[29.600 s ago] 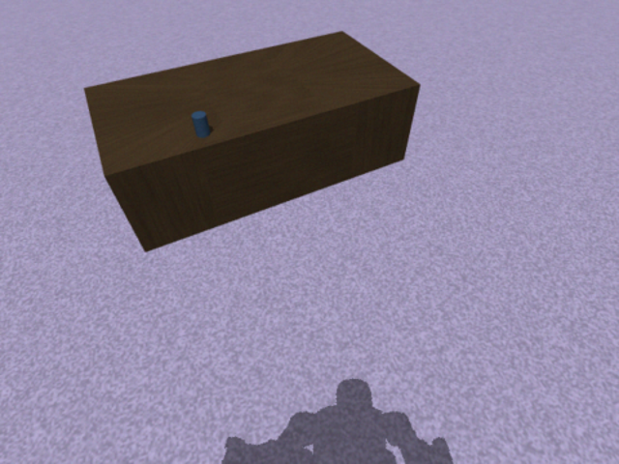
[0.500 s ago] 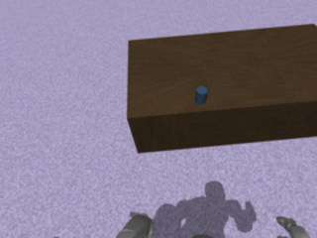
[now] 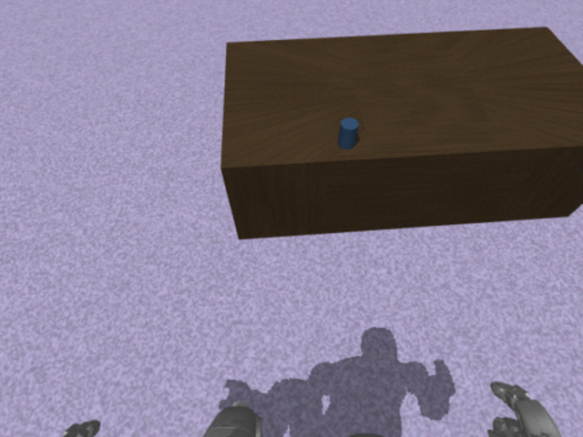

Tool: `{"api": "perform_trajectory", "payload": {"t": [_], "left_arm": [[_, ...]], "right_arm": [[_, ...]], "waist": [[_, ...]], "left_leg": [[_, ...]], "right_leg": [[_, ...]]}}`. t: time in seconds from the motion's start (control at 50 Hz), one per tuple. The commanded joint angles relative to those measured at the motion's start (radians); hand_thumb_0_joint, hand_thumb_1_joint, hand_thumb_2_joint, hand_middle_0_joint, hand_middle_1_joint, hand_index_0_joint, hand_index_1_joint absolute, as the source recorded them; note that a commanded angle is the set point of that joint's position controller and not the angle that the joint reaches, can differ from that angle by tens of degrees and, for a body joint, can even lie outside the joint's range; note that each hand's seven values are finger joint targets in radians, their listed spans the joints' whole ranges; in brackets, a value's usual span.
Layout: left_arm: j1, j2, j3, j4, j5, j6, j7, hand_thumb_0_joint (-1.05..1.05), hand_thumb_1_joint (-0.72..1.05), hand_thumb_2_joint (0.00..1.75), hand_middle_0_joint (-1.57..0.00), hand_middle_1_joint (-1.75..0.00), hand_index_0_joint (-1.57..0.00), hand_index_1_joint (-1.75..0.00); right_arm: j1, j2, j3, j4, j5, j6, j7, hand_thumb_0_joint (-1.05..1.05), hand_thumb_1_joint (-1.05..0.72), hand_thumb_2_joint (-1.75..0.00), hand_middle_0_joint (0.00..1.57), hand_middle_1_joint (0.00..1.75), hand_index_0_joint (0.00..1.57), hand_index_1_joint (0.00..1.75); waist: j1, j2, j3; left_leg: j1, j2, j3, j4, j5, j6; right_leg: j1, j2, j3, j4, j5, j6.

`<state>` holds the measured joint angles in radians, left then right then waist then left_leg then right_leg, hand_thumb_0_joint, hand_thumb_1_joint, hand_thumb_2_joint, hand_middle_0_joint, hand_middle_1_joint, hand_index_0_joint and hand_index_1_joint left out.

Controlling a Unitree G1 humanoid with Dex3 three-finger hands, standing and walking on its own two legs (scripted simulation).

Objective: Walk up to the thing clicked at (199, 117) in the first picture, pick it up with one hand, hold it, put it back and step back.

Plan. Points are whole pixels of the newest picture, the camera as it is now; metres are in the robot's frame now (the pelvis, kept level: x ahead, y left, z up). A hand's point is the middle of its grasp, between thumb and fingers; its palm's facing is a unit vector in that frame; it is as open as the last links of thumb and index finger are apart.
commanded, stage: step back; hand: right
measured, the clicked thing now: (347, 133) +0.93 -0.13 -0.29
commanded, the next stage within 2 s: stand in 1.38 s
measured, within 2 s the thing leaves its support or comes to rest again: neither
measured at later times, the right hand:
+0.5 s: hand out of the picture -0.04 -0.26 -0.15, palm faces -0.17 +0.92 -0.36, open 7.4 cm
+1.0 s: hand out of the picture -0.03 -0.24 -0.14, palm faces -0.14 +0.93 -0.35, open 7.4 cm
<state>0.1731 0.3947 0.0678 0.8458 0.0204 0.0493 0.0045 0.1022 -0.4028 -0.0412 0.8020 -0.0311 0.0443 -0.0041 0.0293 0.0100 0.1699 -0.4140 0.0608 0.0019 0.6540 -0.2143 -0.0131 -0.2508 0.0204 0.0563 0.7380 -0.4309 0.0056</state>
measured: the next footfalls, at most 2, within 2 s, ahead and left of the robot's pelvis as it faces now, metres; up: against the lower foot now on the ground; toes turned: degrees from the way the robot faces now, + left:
right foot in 0.02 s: -0.07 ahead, -0.11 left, +0.00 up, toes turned +6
left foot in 0.40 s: -0.10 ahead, +0.14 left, +0.00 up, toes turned +6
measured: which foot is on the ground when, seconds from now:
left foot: down 0.00-0.04, up 0.06-0.38, down 0.40-1.00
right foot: up 0.00-0.00, down 0.02-1.00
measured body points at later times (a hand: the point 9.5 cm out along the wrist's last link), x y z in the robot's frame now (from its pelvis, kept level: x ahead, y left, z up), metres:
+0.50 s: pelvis -0.14 -0.01 +0.00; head -0.11 -0.01 +0.45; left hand -0.10 +0.33 -0.11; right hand -0.03 -0.31 -0.12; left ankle -0.15 +0.12 -0.72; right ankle -0.07 -0.13 -0.69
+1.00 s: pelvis -0.13 +0.01 +0.01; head -0.12 +0.01 +0.46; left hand -0.11 +0.33 -0.11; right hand -0.02 -0.29 -0.11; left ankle -0.14 +0.13 -0.72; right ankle -0.11 -0.12 -0.72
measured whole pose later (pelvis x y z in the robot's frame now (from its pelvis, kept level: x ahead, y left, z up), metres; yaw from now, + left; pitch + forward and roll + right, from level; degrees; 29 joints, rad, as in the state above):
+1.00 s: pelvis -0.13 +0.01 +0.01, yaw +6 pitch -2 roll +0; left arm 0.20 0.38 0.04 1.03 0.02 -0.02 -0.01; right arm 0.17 -0.36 -0.04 1.03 -0.04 -0.01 0.02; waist 0.03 -0.01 0.06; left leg -0.23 0.00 0.00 0.58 -0.32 0.00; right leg -0.25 -0.01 0.01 0.59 -0.30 -0.01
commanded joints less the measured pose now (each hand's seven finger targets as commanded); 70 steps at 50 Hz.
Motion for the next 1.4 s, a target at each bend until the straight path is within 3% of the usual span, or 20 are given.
{"api": "perform_trajectory", "payload": {"t": [0.0, 0.02, 0.04, 0.1, 0.24, 0.34, 0.36, 0.4, 0.42, 0.46, 0.58, 0.6, 0.64, 0.66, 0.82, 0.86, 0.88, 0.9, 1.02, 1.38], "left_arm": [[0.123, 0.271, 0.082, -0.023, 0.030, -0.050, 0.020, 0.00, 0.90, 0.90, -0.20, -0.30, -0.20, -0.30], [0.055, 0.385, 0.107, -0.056, 0.026, -0.044, 0.021, 0.00, 0.90, 0.90, -0.20, -0.30, -0.20, -0.30], [-0.001, 0.384, 0.107, -0.085, 0.019, -0.054, 0.028, 0.00, 0.90, 0.90, -0.20, -0.30, -0.20, -0.30], [-0.107, 0.251, 0.069, -0.092, 0.023, -0.053, 0.040, 0.00, 0.90, 0.90, -0.20, -0.30, -0.20, -0.30], [0.043, 0.271, 0.079, -0.065, 0.023, -0.054, 0.049, 0.00, 0.90, 0.90, -0.20, -0.30, -0.20, -0.30], [-0.047, 0.287, 0.067, -0.061, 0.011, -0.047, 0.033, 0.00, 0.90, 0.90, -0.20, -0.30, -0.20, -0.30], [-0.006, 0.242, 0.045, -0.051, 0.011, -0.043, 0.030, 0.00, 0.90, 0.90, -0.20, -0.30, -0.20, -0.30], [-0.082, 0.200, 0.038, -0.052, -0.003, -0.046, 0.034, 0.00, 0.90, 0.90, -0.20, -0.30, -0.20, -0.30], [-0.116, 0.246, 0.053, -0.034, 0.007, -0.051, 0.033, 0.00, 0.90, 0.90, -0.20, -0.30, -0.20, -0.30], [-0.024, 0.204, 0.043, 0.017, -0.011, -0.056, 0.011, 0.00, 0.90, 0.90, -0.20, -0.30, -0.20, -0.30], [0.041, 0.163, 0.040, 0.074, 0.003, -0.082, -0.007, 0.00, 0.90, 0.90, -0.20, -0.30, -0.20, -0.30], [0.070, 0.173, 0.044, 0.095, 0.011, -0.091, 0.002, 0.00, 0.90, 0.90, -0.20, -0.30, -0.20, -0.30], [0.072, 0.299, 0.068, 0.100, 0.025, -0.110, 0.009, 0.00, 0.90, 0.90, -0.20, -0.30, -0.20, -0.30], [0.007, 0.316, 0.071, 0.068, 0.029, -0.114, 0.006, 0.00, 0.90, 0.90, -0.20, -0.30, -0.20, -0.30], [-0.067, 0.219, 0.033, 0.056, 0.015, -0.099, -0.002, 0.00, 0.90, 0.90, -0.20, -0.30, -0.20, -0.30], [-0.031, 0.131, -0.002, 0.057, 0.000, -0.095, -0.006, 0.00, 0.90, 0.90, -0.20, -0.30, -0.20, -0.30], [-0.036, 0.141, 0.003, 0.072, -0.014, -0.086, -0.003, 0.00, 0.90, 0.90, -0.20, -0.30, -0.20, -0.30], [-0.033, 0.183, 0.014, 0.090, -0.007, -0.087, 0.000, 0.00, 0.90, 0.90, -0.20, -0.30, -0.20, -0.30], [-0.031, 0.228, 0.020, 0.128, -0.011, -0.115, 0.008, 0.00, 0.90, 0.90, -0.20, -0.30, -0.20, -0.30], [-0.145, 0.150, -0.019, 0.164, -0.024, -0.089, 0.011, 0.00, 0.90, 0.90, -0.20, -0.30, -0.20, -0.30]], "right_arm": [[0.008, -0.154, -0.044, -0.070, 0.019, 0.003, -0.010, 0.00, -0.90, -0.90, 0.20, 0.30, 0.20, 0.30], [-0.036, -0.148, -0.052, -0.088, 0.022, 0.004, -0.028, 0.00, -0.90, -0.90, 0.20, 0.30, 0.20, 0.30], [-0.036, -0.195, -0.074, -0.081, 0.026, 0.010, -0.033, 0.00, -0.90, -0.90, 0.20, 0.30, 0.20, 0.30], [0.043, -0.189, -0.061, -0.021, 0.031, 0.007, -0.029, 0.00, -0.90, -0.90, 0.20, 0.30, 0.20, 0.30], [0.000, -0.187, -0.062, -0.029, 0.001, -0.001, -0.015, 0.00, -0.90, -0.90, 0.20, 0.30, 0.20, 0.30], [0.168, -0.173, -0.075, 0.074, 0.001, -0.017, 0.009, 0.00, -0.90, -0.90, 0.20, 0.30, 0.20, 0.30], [0.176, -0.182, -0.082, 0.091, -0.005, -0.024, 0.008, 0.00, -0.90, -0.90, 0.20, 0.30, 0.20, 0.30], [0.092, -0.324, -0.098, 0.057, -0.020, -0.031, 0.013, 0.00, -0.90, -0.90, 0.20, 0.30, 0.20, 0.30], [0.044, -0.314, -0.097, 0.050, -0.017, -0.039, 0.018, 0.00, -0.90, -0.90, 0.20, 0.30, 0.20, 0.30], [-0.048, -0.215, -0.057, 0.043, -0.021, -0.056, 0.005, 0.00, -0.90, -0.90, 0.20, 0.30, 0.20, 0.30], [-0.025, -0.214, -0.064, 0.060, -0.014, -0.045, 0.010, 0.00, -0.90, -0.90, 0.20, 0.30, 0.20, 0.30], [-0.011, -0.173, -0.052, 0.064, -0.007, -0.041, 0.009, 0.00, -0.90, -0.90, 0.20, 0.30, 0.20, 0.30], [-0.020, -0.124, -0.041, 0.058, 0.003, -0.041, 0.004, 0.00, -0.90, -0.90, 0.20, 0.30, 0.20, 0.30], [0.015, -0.170, -0.059, 0.079, -0.002, -0.043, 0.003, 0.00, -0.90, -0.90, 0.20, 0.30, 0.20, 0.30], [0.108, -0.132, -0.062, 0.153, -0.007, -0.072, 0.013, 0.00, -0.90, -0.90, 0.20, 0.30, 0.20, 0.30], [0.102, -0.190, -0.075, 0.151, -0.023, -0.088, -0.001, 0.00, -0.90, -0.90, 0.20, 0.30, 0.20, 0.30], [0.037, -0.237, -0.071, 0.137, -0.013, -0.090, -0.001, 0.00, -0.90, -0.90, 0.20, 0.30, 0.20, 0.30], [-0.003, -0.244, -0.073, 0.130, -0.004, -0.089, 0.004, 0.00, -0.90, -0.90, 0.20, 0.30, 0.20, 0.30], [-0.002, -0.150, -0.037, 0.157, 0.012, -0.081, -0.003, 0.00, -0.90, -0.90, 0.20, 0.30, 0.20, 0.30], [-0.074, -0.172, -0.031, 0.215, 0.024, -0.083, -0.003, 0.00, -0.90, -0.90, 0.20, 0.30, 0.20, 0.30]], "waist": [[0.011, -0.115, -0.220], [0.055, -0.291, -0.188], [0.034, -0.240, -0.139], [-0.045, -0.098, -0.125], [0.055, -0.181, -0.182], [-0.032, -0.206, -0.230], [-0.039, -0.114, -0.231], [-0.074, 0.208, -0.140], [-0.069, 0.137, -0.066], [0.001, 0.063, -0.069], [0.004, 0.148, -0.098], [0.020, 0.078, -0.114], [0.037, -0.177, -0.099], [0.012, -0.132, -0.051], [-0.042, -0.131, -0.149], [-0.045, 0.062, -0.193], [-0.017, 0.117, -0.151], [-0.013, 0.085, -0.136], [-0.016, 0.007, -0.216], [-0.027, 0.004, -0.227]], "left_leg": [[-0.134, -0.059, -0.110, 0.152, -0.117, 0.061], [-0.140, -0.160, -0.135, 0.374, -0.409, 0.015], [-0.116, -0.105, -0.245, 0.550, -0.418, 0.007], [-0.106, -0.169, -0.193, 0.614, -0.276, -0.004], [-0.113, -0.092, -0.102, 0.292, -0.339, -0.021], [0.241, -0.095, 0.037, -0.162, -0.191, 0.038], [0.316, -0.084, -0.023, -0.254, -0.189, 0.053], [0.139, 0.293, -0.565, -0.446, -0.584, 0.255], [-0.006, 0.304, -0.571, -0.468, -0.612, 0.281], [0.058, 0.158, -0.316, -0.369, -0.328, 0.199], [0.041, 0.130, -0.200, -0.270, -0.341, 0.151], [0.003, 0.092, -0.160, -0.166, -0.299, 0.118], [-0.114, -0.080, -0.075, 0.116, -0.358, 0.034], [-0.022, -0.049, -0.112, 0.195, -0.350, 0.021], [0.261, -0.067, 0.002, -0.190, -0.136, 0.031], [0.353, 0.127, -0.295, -0.345, -0.106, 0.081], [0.218, 0.239, -0.424, -0.402, -0.259, 0.157], [0.127, 0.248, -0.387, -0.374, -0.248, 0.195], [0.148, 0.021, -0.073, -0.150, 0.164, 0.038], [0.293, 0.084, -0.105, -0.280, 0.378, 0.054]], "right_leg": [[0.167, -0.181, 0.264, -0.359, 0.184, -0.078], [-0.049, -0.437, 0.504, -0.423, 0.289, -0.277], [-0.157, -0.497, 0.566, -0.438, 0.318, -0.331], [-0.089, -0.275, 0.166, -0.251, 0.593, -0.208], [0.159, -0.315, 0.223, -0.254, 0.389, -0.221], [-0.024, -0.272, 0.148, -0.241, 0.150, -0.150], [-0.098, -0.217, 0.096, -0.137, 0.091, -0.109], [-0.319, -0.032, -0.058, 0.185, -0.212, -0.015], [-0.239, -0.051, 0.042, 0.257, -0.189, -0.019], [-0.202, -0.032, 0.051, 0.254, -0.025, -0.022], [0.083, 0.000, -0.085, -0.271, 0.055, -0.025], [0.180, -0.001, -0.032, -0.354, 0.101, -0.032], [0.091, -0.294, 0.476, -0.519, -0.295, -0.169], [-0.075, -0.380, 0.538, -0.540, -0.379, -0.235], [-0.114, -0.198, 0.129, -0.333, 0.033, -0.124], [-0.201, -0.092, 0.023, -0.110, 0.206, -0.047], [-0.170, -0.020, -0.052, -0.077, -0.010, -0.020], [-0.056, -0.050, -0.029, -0.052, -0.048, -0.022], [0.159, -0.151, 0.112, -0.259, 0.462, -0.077], [0.156, -0.122, 0.044, -0.303, 0.558, -0.025]]}}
